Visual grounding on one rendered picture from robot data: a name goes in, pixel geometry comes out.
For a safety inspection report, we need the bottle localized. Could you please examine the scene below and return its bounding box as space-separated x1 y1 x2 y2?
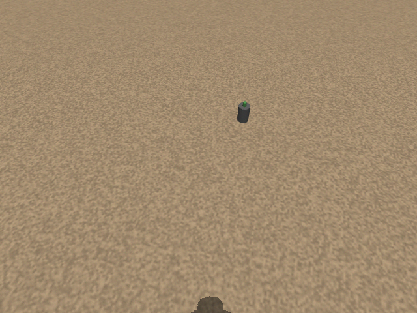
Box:
237 101 250 123

